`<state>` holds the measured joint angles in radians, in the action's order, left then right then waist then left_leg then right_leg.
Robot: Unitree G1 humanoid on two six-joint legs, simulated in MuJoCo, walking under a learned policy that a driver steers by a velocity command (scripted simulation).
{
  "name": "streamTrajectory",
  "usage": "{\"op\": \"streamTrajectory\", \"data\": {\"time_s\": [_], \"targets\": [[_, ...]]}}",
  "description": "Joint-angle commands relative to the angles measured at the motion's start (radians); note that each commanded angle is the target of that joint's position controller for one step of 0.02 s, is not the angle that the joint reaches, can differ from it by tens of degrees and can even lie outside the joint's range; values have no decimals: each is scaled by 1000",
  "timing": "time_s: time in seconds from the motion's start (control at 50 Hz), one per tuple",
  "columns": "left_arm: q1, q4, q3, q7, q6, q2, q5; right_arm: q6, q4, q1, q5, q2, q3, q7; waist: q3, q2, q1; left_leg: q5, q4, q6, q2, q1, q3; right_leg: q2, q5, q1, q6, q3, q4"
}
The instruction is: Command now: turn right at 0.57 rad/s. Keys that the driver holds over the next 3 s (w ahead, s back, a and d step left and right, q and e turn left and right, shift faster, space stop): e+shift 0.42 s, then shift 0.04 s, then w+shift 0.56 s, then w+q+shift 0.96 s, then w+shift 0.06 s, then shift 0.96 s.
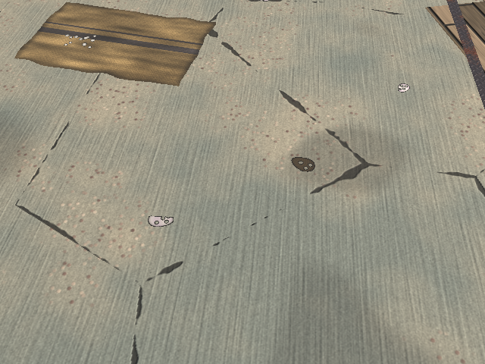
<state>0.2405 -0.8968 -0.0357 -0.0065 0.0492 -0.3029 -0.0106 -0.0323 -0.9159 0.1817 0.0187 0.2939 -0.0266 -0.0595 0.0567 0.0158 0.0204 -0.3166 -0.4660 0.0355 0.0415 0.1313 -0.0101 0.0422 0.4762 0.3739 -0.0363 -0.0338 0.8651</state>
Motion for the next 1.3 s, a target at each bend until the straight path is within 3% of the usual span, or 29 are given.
{"op": "streamTrajectory", "data": {"time_s": [0.02, 0.1, 0.14, 0.16, 0.18, 0.2, 0.22, 0.26, 0.3, 0.36, 0.46, 0.52, 0.64, 0.7, 0.76, 0.78, 0.8, 0.82, 0.84, 0.86, 0.92, 1.04, 1.14, 1.2, 1.22, 1.24, 1.26, 1.28, 1.3], "targets": [[-42, 91, -23, 13, 5, -67, -4, 10, 70, -35, 10, 144, -33, -8, 21, -89, -1, 545, 139, 196, -362, 2, 166, -85, 48, 111, 7, 10, 121], [-43, 130, -30, 49, 10, -72, 11, 6, 88, -43, 11, 181, -48, 12, -44, -166, -30, 558, 39, 119, -309, -42, 24, -49, -37, -31, 7, 95, -118], [13, 131, -39, 46, 5, -68, 7, 4, 93, -46, -2, 186, -55, 23, -77, -126, 0, 495, -108, 75, -302, -7, -34, -10, -140, -140, -13, 131, -271], [65, 120, -53, 33, -6, -92, -3, 8, 88, -12, 0, 173, -55, 31, -101, -16, 27, 362, -300, 21, -256, 80, -92, -6, -250, -250, -37, 35, -399], [81, 144, -87, 19, -22, -243, -11, 7, 126, 7, 15, 110, -39, 41, -86, 251, 11, -180, -560, -60, -114, 334, -147, -268, -585, -343, -115, -388, -529], [160, 139, -104, 33, -23, -313, 5, -9, 190, -73, 17, 83, -24, 28, -140, 264, 43, -416, -698, -67, 16, 461, 18, -399, -743, -332, -283, -664, -575], [173, 134, -104, 33, -25, -283, 12, -10, 181, -75, 17, 106, -26, 26, -108, 103, 31, -359, -779, -63, -23, 492, 86, -375, -799, -358, -311, -595, -529], [37, 168, -93, 13, -7, -209, 8, 12, 176, -106, 4, 123, -27, 25, -24, 49, 1, -156, -699, -59, -80, 517, 104, -257, -504, -284, -248, -464, -567], [-7, 189, -80, 8, 2, -162, 14, 14, 165, -88, 15, 144, -33, 36, -65, 69, -12, -75, -641, -68, -74, 449, 88, -183, -600, -289, -189, -384, -550], [45, 185, -91, 9, -5, -184, 19, 4, 182, -81, 10, 113, -25, 47, -105, 20, -5, -39, -584, -82, -51, 447, 90, -161, -667, -326, -169, -378, -522], [59, 201, -95, 0, 0, -191, 7, -5, 205, -101, 7, 126, -26, 39, -92, 80, 16, -7, -484, -96, -32, 481, 102, -145, -531, -311, -152, -449, -530], [88, 195, -82, 12, -9, -171, -11, 6, 206, -121, 25, 130, -24, 54, -89, 123, 46, 9, -426, -90, -44, 483, 94, -135, 130, -276, -192, -549, -653], [130, 162, -73, 17, -66, -178, -14, 63, 228, -196, 23, 120, -15, 82, -27, 93, 77, 69, -228, -64, -58, 473, 62, -168, 82, -292, -208, -551, -662], [93, 170, -68, 28, -84, -178, -9, 73, 246, -191, 7, 114, -10, 84, 0, 97, 58, 44, -131, -36, -49, 343, 38, -164, 60, -188, -203, -533, -656], [37, 180, -58, 28, -91, -160, -6, 86, 208, -7, 2, 115, -17, 65, -8, 35, -54, 79, 16, 5, -29, -40, 6, -115, 36, 40, -158, -480, -580], [15, 189, -45, 26, -103, -123, -3, 99, 173, 136, 9, 158, -32, 51, -52, -37, -122, 6, 36, 23, -82, -241, 80, -63, 9, 166, -125, -411, -425], [0, 206, -20, 26, -120, -32, -1, 110, 157, 289, 28, 249, -53, 39, -129, -239, -182, -311, 164, 64, -305, -364, 376, 58, 2, 244, -79, -216, -50], [-13, 239, -13, 24, -130, -39, 8, 105, 145, 285, 29, 312, -74, 46, -101, -276, -141, -598, 303, 141, -437, -363, 805, 127, 15, 483, -67, -142, 149], [-41, 230, -17, 20, -123, -81, -10, 104, 154, 228, 22, 245, -68, 56, -9, -118, -104, -576, 283, 147, -431, -287, 757, 35, -82, 551, -69, -165, 273], [-66, 222, -18, 31, -124, -96, -27, 111, 166, 199, 13, 185, -53, 65, -6, -58, -92, -477, 256, 127, -369, -247, 629, 5, -162, 544, -64, -159, 293], [-63, 208, -14, 65, -114, -90, -50, 130, 148, 204, 6, 134, -35, 69, -8, -114, -53, -304, 329, 100, -246, -138, 408, -60, -260, 461, -31, -84, 259], [-313, 301, 17, 75, -105, -49, -44, 150, 80, 335, -15, 79, -24, 78, 89, -82, -93, 122, 429, 146, -180, -92, 237, -108, -410, 507, 6, 69, 65], [-403, 348, 42, 77, -112, -30, -32, 148, 40, 353, -20, 136, -38, 55, 63, -104, -76, 623, 420, 160, -214, -124, 205, -56, -451, 249, -13, 108, -219], [-158, 280, 9, 34, -121, -113, -26, 144, 22, 334, -9, 190, -47, 55, -122, -144, 57, 1140, 81, 117, -221, -137, 176, 34, -305, -151, -52, 96, -258], [54, 217, -10, 15, -125, -148, -21, 139, 26, 294, -9, 202, -51, 56, -220, -128, 167, 1044, -167, 102, -191, -33, 162, 3, -307, -404, -60, 69, -305], [232, 180, -39, -9, -130, -219, -43, 145, 50, 287, -5, 142, -41, 59, -339, -42, 219, 714, -473, 104, -125, 166, 139, -189, -31, -660, -68, -116, -310], [246, 176, -56, -10, -132, -276, -84, 145, 91, 390, -41, -33, -7, 65, -474, 229, 107, -134, -810, 93, -11, 475, 108, -494, 390, -860, -122, -609, -440], [186, 194, -53, -3, -125, -233, -56, 134, 110, 306, -43, 78, -27, 68, -434, 184, 119, -86, -908, 115, -18, 550, 133, -492, 490, -739, -124, -814, -611], [88, 188, -40, -2, -126, -159, -49, 122, 124, 214, -35, 98, -38, 71, -238, 122, 79, 21, -906, 112, -74, 603, 112, -441, 368, -590, -110, -620, -614]]}}
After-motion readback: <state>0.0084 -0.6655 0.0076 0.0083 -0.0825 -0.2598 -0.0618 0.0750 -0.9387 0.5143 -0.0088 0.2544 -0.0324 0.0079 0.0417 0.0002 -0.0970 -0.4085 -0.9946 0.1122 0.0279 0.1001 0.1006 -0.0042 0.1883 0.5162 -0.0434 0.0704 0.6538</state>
